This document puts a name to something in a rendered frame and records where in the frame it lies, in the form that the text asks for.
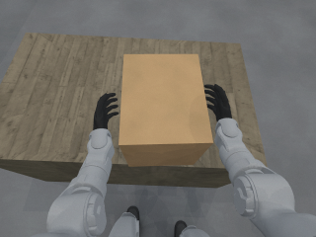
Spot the robot left hand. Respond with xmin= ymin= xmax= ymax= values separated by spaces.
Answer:
xmin=93 ymin=93 xmax=119 ymax=130

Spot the robot right forearm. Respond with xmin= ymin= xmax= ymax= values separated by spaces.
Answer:
xmin=214 ymin=118 xmax=295 ymax=209

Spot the robot right hand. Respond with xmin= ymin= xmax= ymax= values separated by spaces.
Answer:
xmin=204 ymin=84 xmax=232 ymax=121

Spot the pedestal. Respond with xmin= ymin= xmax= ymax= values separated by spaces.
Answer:
xmin=0 ymin=33 xmax=268 ymax=189

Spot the robot right upper arm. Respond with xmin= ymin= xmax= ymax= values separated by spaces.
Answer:
xmin=234 ymin=174 xmax=316 ymax=237

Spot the carton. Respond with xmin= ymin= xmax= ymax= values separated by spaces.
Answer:
xmin=118 ymin=53 xmax=213 ymax=167

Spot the robot left shin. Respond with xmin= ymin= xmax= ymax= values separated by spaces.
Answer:
xmin=121 ymin=212 xmax=136 ymax=218

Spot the robot left upper arm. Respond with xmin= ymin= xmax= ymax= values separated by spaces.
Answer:
xmin=31 ymin=192 xmax=107 ymax=237

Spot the left robot thigh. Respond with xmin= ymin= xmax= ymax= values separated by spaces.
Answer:
xmin=109 ymin=216 xmax=139 ymax=237

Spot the robot left forearm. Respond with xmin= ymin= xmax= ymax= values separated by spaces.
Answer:
xmin=46 ymin=128 xmax=115 ymax=232

